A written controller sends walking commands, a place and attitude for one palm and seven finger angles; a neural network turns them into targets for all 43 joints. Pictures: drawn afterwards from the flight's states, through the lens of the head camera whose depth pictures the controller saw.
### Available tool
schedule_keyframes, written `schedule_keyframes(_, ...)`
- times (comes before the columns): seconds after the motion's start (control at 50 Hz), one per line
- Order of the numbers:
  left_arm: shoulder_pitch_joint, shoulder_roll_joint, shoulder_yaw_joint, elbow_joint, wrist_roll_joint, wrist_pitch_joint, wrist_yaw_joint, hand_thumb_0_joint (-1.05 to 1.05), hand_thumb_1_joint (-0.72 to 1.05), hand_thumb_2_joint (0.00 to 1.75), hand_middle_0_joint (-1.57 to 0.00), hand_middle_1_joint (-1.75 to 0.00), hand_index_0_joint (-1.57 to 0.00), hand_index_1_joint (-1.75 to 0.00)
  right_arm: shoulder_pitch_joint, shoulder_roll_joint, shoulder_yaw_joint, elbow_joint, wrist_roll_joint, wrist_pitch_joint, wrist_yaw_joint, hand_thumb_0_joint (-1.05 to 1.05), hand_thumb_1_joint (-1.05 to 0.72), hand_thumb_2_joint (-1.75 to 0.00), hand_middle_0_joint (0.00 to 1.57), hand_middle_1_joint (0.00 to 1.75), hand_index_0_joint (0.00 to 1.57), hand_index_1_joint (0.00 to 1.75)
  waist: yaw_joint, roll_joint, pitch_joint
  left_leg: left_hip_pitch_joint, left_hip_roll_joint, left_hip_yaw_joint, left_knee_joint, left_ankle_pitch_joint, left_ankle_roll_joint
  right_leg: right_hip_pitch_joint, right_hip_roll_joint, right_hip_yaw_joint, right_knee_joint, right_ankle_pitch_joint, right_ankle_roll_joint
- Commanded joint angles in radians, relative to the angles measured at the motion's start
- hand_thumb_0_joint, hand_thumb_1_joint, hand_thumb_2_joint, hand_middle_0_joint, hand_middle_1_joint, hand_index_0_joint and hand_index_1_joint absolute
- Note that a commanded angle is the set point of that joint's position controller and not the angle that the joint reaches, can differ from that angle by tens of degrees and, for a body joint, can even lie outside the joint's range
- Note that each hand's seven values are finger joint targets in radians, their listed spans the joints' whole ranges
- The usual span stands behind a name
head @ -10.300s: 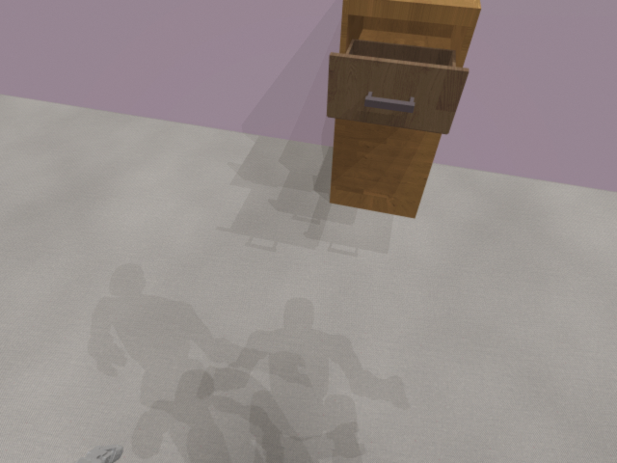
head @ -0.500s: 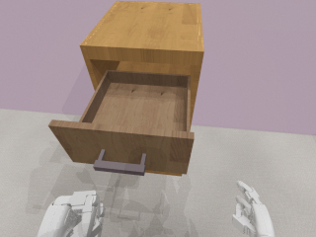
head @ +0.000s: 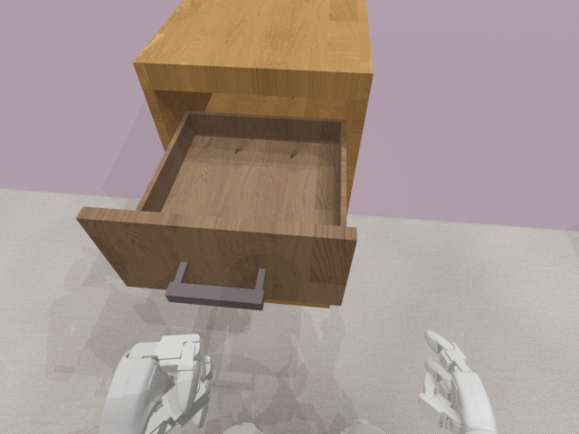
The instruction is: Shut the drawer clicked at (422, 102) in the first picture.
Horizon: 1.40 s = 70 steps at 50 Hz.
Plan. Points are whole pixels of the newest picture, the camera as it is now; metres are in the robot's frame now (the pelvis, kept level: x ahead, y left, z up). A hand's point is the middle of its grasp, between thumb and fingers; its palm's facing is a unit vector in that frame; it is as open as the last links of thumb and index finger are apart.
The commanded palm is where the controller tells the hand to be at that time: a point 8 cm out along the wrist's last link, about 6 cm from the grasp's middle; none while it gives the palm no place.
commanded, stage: bring the fist close to the handle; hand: left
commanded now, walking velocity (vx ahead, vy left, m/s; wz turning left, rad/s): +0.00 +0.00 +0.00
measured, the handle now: (219, 283) +0.31 +0.12 +0.04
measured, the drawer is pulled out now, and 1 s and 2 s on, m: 0.30 0.30 0.23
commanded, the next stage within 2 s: push the drawer shut in 1.04 s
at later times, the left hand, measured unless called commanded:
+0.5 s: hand (231, 364) +0.20 +0.08 +0.06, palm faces -0.07 -1.00 +0.00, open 3.3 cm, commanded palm +0.18 +0.13 +0.05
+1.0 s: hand (235, 364) +0.21 +0.08 +0.04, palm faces -0.07 -1.00 +0.00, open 3.3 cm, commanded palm +0.19 +0.13 +0.04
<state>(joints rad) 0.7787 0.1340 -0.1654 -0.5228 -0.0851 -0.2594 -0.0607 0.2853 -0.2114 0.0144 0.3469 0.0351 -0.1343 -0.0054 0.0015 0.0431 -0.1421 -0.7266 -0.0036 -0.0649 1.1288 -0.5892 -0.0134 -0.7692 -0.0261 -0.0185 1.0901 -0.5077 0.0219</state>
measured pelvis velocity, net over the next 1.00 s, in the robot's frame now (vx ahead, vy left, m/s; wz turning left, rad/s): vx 0.00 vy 0.00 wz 0.00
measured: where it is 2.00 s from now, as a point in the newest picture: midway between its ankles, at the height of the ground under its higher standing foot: outside the picture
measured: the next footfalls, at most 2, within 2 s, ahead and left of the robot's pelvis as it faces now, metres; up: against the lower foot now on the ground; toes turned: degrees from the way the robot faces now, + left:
none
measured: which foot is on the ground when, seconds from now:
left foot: down 0.00-1.00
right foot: down 0.00-1.00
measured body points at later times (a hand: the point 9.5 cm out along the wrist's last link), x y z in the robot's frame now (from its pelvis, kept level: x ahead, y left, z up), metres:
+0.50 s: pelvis +0.00 +0.00 -0.02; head +0.06 -0.01 +0.43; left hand +0.20 +0.14 +0.06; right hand +0.19 -0.23 -0.08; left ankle -0.01 +0.13 -0.66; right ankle +0.02 -0.14 -0.66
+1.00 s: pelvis +0.00 +0.00 -0.03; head +0.07 -0.01 +0.42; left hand +0.20 +0.14 +0.04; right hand +0.18 -0.23 -0.10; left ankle -0.01 +0.13 -0.66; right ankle +0.02 -0.14 -0.66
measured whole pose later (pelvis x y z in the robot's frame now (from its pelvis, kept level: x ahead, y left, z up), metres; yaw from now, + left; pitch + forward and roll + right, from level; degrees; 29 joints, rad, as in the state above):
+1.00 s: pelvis +0.00 +0.00 -0.03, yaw +0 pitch +17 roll -1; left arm 0.53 0.11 -0.18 -0.26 -0.04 -0.35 0.01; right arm 0.25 -0.22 0.02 0.37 0.01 -0.08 0.01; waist -0.02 0.03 -0.17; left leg -0.93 0.00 -0.06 1.25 -0.62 -0.02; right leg -0.98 -0.02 -0.02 1.22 -0.54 0.01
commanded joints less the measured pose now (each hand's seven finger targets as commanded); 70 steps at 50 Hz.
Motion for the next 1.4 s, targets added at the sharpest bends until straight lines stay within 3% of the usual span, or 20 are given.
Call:
schedule_keyframes(0.0,0.007,0.021,0.002,-0.185,0.007,-0.078,0.019,0.0,0.9,0.9,-1.4,-1.6,-1.4,-1.6,-0.075,-0.103,-0.049,-0.184,-0.002,-0.059,-0.008,0.0,-0.9,-0.9,0.2,0.3,0.2,0.3,-0.017,-0.052,-0.103,-0.013,-0.016,0.045,-0.187,0.25,0.039,0.122,0.026,-0.05,-0.157,0.153,-0.04)
schedule_keyframes(0.18,-0.09,0.022,0.001,-0.118,0.028,-0.096,0.058,0.0,0.9,0.9,-1.4,-1.6,-1.4,-1.6,-0.073,-0.11,-0.049,-0.174,-0.014,-0.05,-0.004,0.0,-0.9,-0.9,0.2,0.3,0.2,0.3,-0.026,-0.067,-0.124,-0.047,-0.016,0.043,-0.154,0.261,0.035,0.092,0.025,-0.043,-0.129,0.176,-0.043)
schedule_keyframes(0.26,-0.103,0.001,-0.014,-0.082,0.032,-0.12,0.064,0.0,0.9,0.9,-1.4,-1.6,-1.4,-1.6,-0.067,-0.11,-0.05,-0.167,-0.018,-0.049,0.004,0.0,-0.9,-0.9,0.2,0.3,0.2,0.3,-0.027,-0.058,-0.168,-0.053,-0.016,0.046,-0.133,0.282,0.032,0.082,0.023,-0.041,-0.102,0.207,-0.044)
schedule_keyframes(0.34,-0.144,0.0,-0.01,-0.043,0.037,-0.128,0.07,0.0,0.9,0.9,-1.4,-1.6,-1.4,-1.6,-0.069,-0.113,-0.051,-0.161,-0.023,-0.042,0.005,0.0,-0.9,-0.9,0.2,0.3,0.2,0.3,-0.033,-0.081,-0.177,-0.08,-0.015,0.046,-0.113,0.277,0.031,0.071,0.021,-0.036,-0.092,0.212,-0.043)
schedule_keyframes(0.58,-0.272,-0.013,-0.021,0.041,0.052,-0.16,0.078,0.0,0.9,0.9,-1.4,-1.6,-1.4,-1.6,-0.082,-0.114,-0.051,-0.136,-0.03,-0.025,0.01,0.0,-0.9,-0.9,0.2,0.3,0.2,0.3,-0.047,-0.067,-0.218,-0.129,-0.015,0.043,-0.057,0.284,0.027,0.015,0.016,-0.028,-0.041,0.225,-0.048)
schedule_keyframes(0.62,-0.282,-0.026,-0.032,0.053,0.053,-0.167,0.08,0.0,0.9,0.9,-1.4,-1.6,-1.4,-1.6,-0.083,-0.112,-0.051,-0.136,-0.033,-0.025,0.013,0.0,-0.9,-0.9,0.2,0.3,0.2,0.3,-0.046,-0.066,-0.237,-0.135,-0.016,0.042,-0.049,0.279,0.025,0.009,0.014,-0.028,-0.032,0.222,-0.049)
schedule_keyframes(0.68,-0.229,0.007,0.006,0.031,0.046,-0.163,0.085,0.0,0.9,0.9,-1.4,-1.6,-1.4,-1.6,-0.083,-0.11,-0.053,-0.146,-0.03,-0.015,0.013,0.0,-0.9,-0.9,0.2,0.3,0.2,0.3,-0.022,-0.061,-0.286,-0.121,-0.018,0.051,-0.056,0.32,0.027,0.06,0.014,-0.021,-0.035,0.275,-0.051)
schedule_keyframes(0.7,-0.235,0.0,-0.001,0.019,0.046,-0.16,0.085,0.0,0.9,0.9,-1.4,-1.6,-1.4,-1.6,-0.081,-0.108,-0.053,-0.146,-0.029,-0.011,0.014,0.0,-0.9,-0.9,0.2,0.3,0.2,0.3,-0.027,-0.059,-0.296,-0.113,-0.017,0.049,-0.058,0.33,0.026,0.065,0.014,-0.024,-0.032,0.288,-0.051)
schedule_keyframes(0.74,-0.232,-0.003,-0.006,0.016,0.04,-0.154,0.085,0.0,0.9,0.9,-1.4,-1.6,-1.4,-1.6,-0.083,-0.107,-0.052,-0.149,-0.026,-0.006,0.014,0.0,-0.9,-0.9,0.2,0.3,0.2,0.3,-0.03,-0.052,-0.27,-0.117,-0.017,0.052,-0.063,0.315,0.026,0.06,0.013,-0.024,-0.042,0.273,-0.049)
schedule_keyframes(0.8,-0.241,-0.023,-0.025,0.038,0.041,-0.148,0.088,0.0,0.9,0.9,-1.4,-1.6,-1.4,-1.6,-0.081,-0.108,-0.049,-0.145,-0.027,-0.003,0.012,0.0,-0.9,-0.9,0.2,0.3,0.2,0.3,-0.05,-0.09,-0.234,-0.135,-0.016,0.049,-0.059,0.287,0.029,0.048,0.014,-0.022,-0.056,0.254,-0.044)
schedule_keyframes(0.86,-0.241,0.001,0.004,0.058,0.038,-0.154,0.082,0.0,0.9,0.9,-1.4,-1.6,-1.4,-1.6,-0.084,-0.112,-0.05,-0.144,-0.027,-0.001,0.008,0.0,-0.9,-0.9,0.2,0.3,0.2,0.3,-0.044,-0.104,-0.216,-0.16,-0.017,0.049,-0.059,0.236,0.027,0.032,0.014,-0.02,-0.064,0.187,-0.044)
schedule_keyframes(0.96,-0.256,0.01,0.012,0.035,0.033,-0.171,0.076,0.0,0.9,0.9,-1.4,-1.6,-1.4,-1.6,-0.09,-0.111,-0.05,-0.145,-0.026,-0.005,0.005,0.0,-0.9,-0.9,0.2,0.3,0.2,0.3,-0.039,-0.07,-0.232,-0.152,-0.019,0.051,-0.056,0.237,0.027,0.026,0.013,-0.017,-0.056,0.179,-0.047)
schedule_keyframes(1.06,-0.273,-0.009,-0.024,0.016,0.035,-0.17,0.082,0.0,0.9,0.9,-1.4,-1.6,-1.4,-1.6,-0.085,-0.114,-0.049,-0.147,-0.025,-0.008,0.008,0.0,-0.9,-0.9,0.2,0.3,0.2,0.3,-0.045,-0.041,-0.237,-0.127,-0.016,0.042,-0.065,0.251,0.027,0.009,0.014,-0.029,-0.049,0.181,-0.05)
schedule_keyframes(1.1,-0.244,-0.006,-0.017,0.045,0.043,-0.157,0.086,0.0,0.9,0.9,-1.4,-1.6,-1.4,-1.6,-0.081,-0.114,-0.05,-0.15,-0.026,-0.003,0.007,0.0,-0.9,-0.9,0.2,0.3,0.2,0.3,-0.045,-0.069,-0.233,-0.135,-0.016,0.045,-0.064,0.253,0.029,0.018,0.015,-0.028,-0.054,0.19,-0.047)
schedule_keyframes(1.16,-0.31,0.005,-0.011,0.044,0.049,-0.153,0.095,0.0,0.9,0.9,-1.4,-1.6,-1.4,-1.6,-0.085,-0.116,-0.047,-0.143,-0.027,-0.001,0.007,0.0,-0.9,-0.9,0.2,0.3,0.2,0.3,-0.048,-0.051,-0.219,-0.142,-0.017,0.043,-0.065,0.231,0.026,0.003,0.013,-0.026,-0.055,0.163,-0.049)
schedule_keyframes(1.24,-0.377,0.002,0.005,0.081,0.049,-0.146,0.104,0.0,0.9,0.9,-1.4,-1.6,-1.4,-1.6,-0.084,-0.117,-0.046,-0.132,-0.029,0.003,0.002,0.0,-0.9,-0.9,0.2,0.3,0.2,0.3,-0.057,-0.081,-0.229,-0.145,-0.017,0.045,-0.058,0.227,0.028,0.004,0.014,-0.023,-0.061,0.161,-0.046)
schedule_keyframes(1.3,-0.407,-0.002,0.0,0.077,0.045,-0.142,0.105,0.0,0.9,0.9,-1.4,-1.6,-1.4,-1.6,-0.086,-0.118,-0.045,-0.126,-0.028,0.002,0.003,0.0,-0.9,-0.9,0.2,0.3,0.2,0.3,-0.049,-0.038,-0.254,-0.115,-0.017,0.043,-0.072,0.254,0.027,0.015,0.013,-0.028,-0.056,0.182,-0.051)
schedule_keyframes(1.38,-0.473,-0.015,-0.016,0.119,0.046,-0.119,0.11,0.0,0.9,0.9,-1.4,-1.6,-1.4,-1.6,-0.084,-0.123,-0.042,-0.115,-0.029,0.007,0.002,0.0,-0.9,-0.9,0.2,0.3,0.2,0.3,-0.063,-0.064,-0.246,-0.115,-0.015,0.036,-0.078,0.257,0.03,0.017,0.013,-0.03,-0.067,0.186,-0.049)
